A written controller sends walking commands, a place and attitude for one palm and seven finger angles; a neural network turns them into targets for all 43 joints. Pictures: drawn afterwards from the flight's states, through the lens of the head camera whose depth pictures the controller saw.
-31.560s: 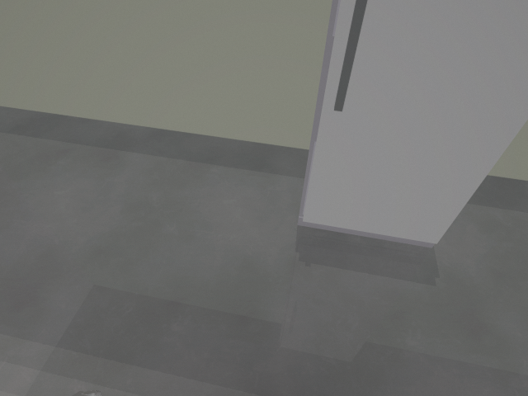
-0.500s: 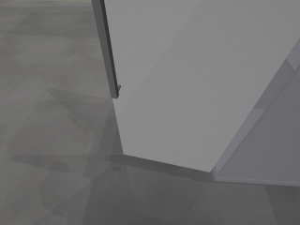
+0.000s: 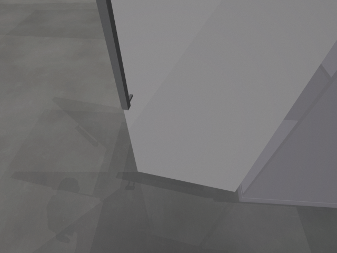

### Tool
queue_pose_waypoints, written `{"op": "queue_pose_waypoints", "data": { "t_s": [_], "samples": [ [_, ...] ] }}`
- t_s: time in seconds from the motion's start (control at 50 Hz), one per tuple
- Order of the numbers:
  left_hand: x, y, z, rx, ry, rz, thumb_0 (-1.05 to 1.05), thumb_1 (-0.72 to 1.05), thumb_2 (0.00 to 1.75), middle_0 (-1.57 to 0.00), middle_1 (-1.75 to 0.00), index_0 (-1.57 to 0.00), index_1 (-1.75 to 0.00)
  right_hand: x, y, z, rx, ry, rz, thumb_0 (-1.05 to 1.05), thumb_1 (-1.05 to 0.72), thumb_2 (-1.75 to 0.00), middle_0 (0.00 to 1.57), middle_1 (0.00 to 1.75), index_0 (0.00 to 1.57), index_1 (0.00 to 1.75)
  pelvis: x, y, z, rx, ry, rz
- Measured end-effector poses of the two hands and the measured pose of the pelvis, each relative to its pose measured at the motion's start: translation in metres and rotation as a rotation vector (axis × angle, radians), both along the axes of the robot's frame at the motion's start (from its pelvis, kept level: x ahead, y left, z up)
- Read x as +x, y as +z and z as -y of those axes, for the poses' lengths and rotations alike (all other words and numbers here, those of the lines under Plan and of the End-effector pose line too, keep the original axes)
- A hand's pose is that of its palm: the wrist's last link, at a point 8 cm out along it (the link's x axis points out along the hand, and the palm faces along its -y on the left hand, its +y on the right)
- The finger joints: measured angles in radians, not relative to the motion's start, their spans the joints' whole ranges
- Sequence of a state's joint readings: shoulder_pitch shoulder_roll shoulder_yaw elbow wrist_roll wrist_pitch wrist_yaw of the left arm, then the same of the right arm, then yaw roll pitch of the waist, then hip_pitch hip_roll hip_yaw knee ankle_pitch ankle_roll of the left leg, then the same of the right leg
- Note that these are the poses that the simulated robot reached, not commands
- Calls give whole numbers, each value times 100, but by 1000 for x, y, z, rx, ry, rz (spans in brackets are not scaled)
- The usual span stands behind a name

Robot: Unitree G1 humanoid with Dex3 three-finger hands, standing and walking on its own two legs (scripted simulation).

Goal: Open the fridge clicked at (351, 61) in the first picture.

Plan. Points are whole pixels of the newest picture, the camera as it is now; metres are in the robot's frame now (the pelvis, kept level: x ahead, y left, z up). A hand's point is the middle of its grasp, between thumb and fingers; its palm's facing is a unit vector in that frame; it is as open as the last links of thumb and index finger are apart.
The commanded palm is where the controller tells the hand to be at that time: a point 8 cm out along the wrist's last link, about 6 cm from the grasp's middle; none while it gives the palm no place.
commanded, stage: look to check the result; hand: left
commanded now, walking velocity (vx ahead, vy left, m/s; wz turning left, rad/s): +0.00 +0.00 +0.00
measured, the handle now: (119, 57) +0.61 +0.18 +0.13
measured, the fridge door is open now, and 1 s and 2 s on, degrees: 81 81 81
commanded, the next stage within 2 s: stand and wait in 0.06 s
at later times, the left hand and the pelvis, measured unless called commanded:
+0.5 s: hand out of the picture +0.08 +0.22 -0.16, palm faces -0.03 -0.95 -0.30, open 7.4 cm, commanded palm none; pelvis +0.00 -0.01 +0.00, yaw +0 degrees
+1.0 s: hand out of the picture +0.09 +0.23 -0.16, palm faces -0.04 -0.94 -0.32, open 7.4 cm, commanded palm none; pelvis +0.00 -0.01 +0.00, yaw -1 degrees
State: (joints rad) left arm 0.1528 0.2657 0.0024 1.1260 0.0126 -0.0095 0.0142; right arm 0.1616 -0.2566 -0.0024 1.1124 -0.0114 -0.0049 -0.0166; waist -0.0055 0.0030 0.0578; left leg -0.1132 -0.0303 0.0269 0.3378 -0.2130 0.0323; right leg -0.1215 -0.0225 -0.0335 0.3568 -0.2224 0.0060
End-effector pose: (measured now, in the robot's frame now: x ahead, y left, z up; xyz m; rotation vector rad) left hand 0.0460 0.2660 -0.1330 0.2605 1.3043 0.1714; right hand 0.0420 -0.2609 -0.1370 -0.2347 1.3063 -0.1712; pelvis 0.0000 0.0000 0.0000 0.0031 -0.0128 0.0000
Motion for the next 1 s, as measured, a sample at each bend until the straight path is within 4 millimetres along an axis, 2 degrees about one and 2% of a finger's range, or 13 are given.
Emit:
{"op": "queue_pose_waypoints", "data": {
  "t_s": [0.36, 0.66, 1.0],
  "samples": [
    [22, 5, 4, 5, -24, 58, 0, 91, 89, -20, -29, -20, -30, 9, 6, 16, -24, -2, 33, 1, -90, -90, 20, 30, 20, 30, 0, 1, 6, 0, -4, 4],
    [25, 8, -2, 26, -35, 51, 0, 91, 89, -20, -29, -20, -30, 7, 9, 28, -41, -6, 21, 1, -90, -90, 20, 30, 20, 30, 0, 2, 10, 0, -8, -1],
    [36, 13, -6, 39, -46, 77, 0, 91, 89, -20, -29, -20, -30, 20, 15, 39, -64, 4, 57, 1, -90, -90, 20, 30, 20, 30, 0, 3, 12, 1, -10, 1]
  ]
}}
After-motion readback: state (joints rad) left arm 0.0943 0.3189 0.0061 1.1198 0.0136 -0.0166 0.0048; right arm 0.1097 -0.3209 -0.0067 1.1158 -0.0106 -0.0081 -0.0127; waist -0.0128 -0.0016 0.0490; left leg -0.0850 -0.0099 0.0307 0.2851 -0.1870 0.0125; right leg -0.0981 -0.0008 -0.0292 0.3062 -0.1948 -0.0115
